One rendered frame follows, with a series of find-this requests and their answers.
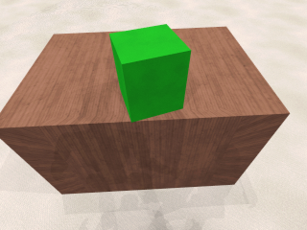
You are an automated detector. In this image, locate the carton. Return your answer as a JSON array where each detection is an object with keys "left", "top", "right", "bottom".
[{"left": 109, "top": 24, "right": 191, "bottom": 123}]

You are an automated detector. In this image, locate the pedestal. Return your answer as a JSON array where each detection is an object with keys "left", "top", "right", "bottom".
[{"left": 0, "top": 26, "right": 290, "bottom": 195}]

